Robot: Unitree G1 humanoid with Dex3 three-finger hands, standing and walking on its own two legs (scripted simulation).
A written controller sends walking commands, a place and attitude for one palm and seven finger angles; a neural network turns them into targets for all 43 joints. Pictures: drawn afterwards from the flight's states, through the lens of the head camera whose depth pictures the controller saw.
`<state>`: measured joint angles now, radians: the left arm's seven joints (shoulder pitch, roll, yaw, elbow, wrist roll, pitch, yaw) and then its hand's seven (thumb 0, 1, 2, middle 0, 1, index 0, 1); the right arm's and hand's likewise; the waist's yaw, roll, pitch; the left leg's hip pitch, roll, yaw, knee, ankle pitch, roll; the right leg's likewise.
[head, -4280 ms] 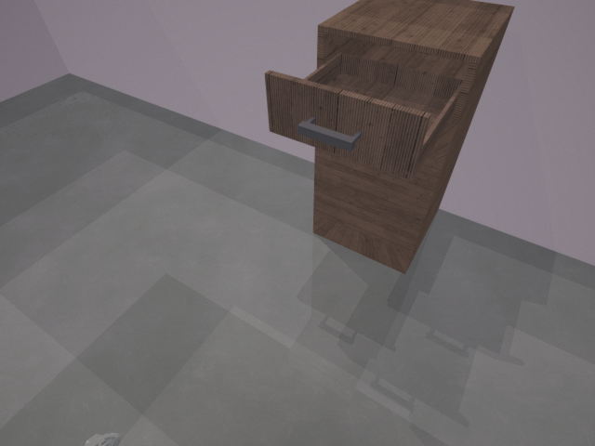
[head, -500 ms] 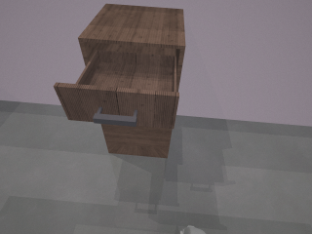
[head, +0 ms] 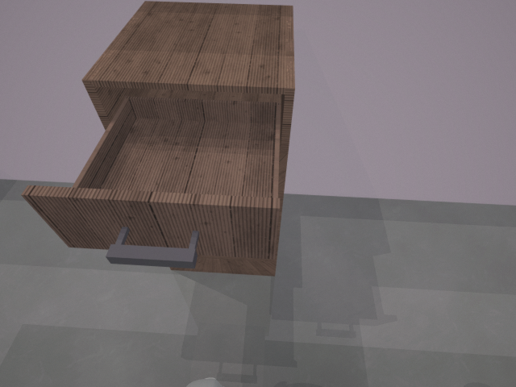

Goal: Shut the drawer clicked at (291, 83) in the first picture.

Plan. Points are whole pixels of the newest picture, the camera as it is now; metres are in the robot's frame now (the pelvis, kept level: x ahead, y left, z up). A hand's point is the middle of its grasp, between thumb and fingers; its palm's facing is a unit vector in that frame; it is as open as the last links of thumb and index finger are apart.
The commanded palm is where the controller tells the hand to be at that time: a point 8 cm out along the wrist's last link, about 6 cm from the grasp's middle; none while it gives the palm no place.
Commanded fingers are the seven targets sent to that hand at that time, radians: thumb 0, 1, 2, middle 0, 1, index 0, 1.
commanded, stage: come to a stop and stand still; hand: left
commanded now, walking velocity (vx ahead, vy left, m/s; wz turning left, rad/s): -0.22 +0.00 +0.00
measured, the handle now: (156, 245) +0.33 +0.19 +0.02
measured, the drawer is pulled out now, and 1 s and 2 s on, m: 0.30 0.30 0.30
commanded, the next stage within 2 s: look again from close up in 1.40 s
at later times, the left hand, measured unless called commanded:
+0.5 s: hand out of the picture -0.03 +0.18 -0.17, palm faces +0.03 -0.97 -0.26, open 7.4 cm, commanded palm none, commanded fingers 0.00 0.90 0.90 -0.20 -0.30 -0.20 -0.30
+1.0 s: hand out of the picture -0.07 +0.18 -0.18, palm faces +0.06 -0.98 -0.16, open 7.4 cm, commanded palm none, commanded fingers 0.00 0.90 0.90 -0.20 -0.30 -0.20 -0.30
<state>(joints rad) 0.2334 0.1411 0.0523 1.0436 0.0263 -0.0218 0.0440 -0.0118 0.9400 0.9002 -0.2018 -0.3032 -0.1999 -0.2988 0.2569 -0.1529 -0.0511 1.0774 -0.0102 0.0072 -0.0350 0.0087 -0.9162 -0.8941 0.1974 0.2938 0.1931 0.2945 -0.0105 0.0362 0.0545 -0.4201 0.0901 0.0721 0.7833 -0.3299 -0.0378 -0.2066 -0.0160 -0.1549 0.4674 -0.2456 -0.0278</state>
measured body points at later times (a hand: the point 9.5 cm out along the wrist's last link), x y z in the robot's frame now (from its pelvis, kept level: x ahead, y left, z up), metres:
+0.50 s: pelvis -0.04 -0.01 +0.00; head -0.03 -0.02 +0.45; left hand -0.03 +0.23 -0.15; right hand +0.02 -0.23 -0.16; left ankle +0.06 +0.12 -0.73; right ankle -0.09 -0.12 -0.74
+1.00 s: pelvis -0.04 +0.02 +0.00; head -0.03 +0.03 +0.45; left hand -0.07 +0.23 -0.17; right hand +0.00 -0.21 -0.15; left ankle -0.05 +0.12 -0.74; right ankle -0.09 -0.12 -0.74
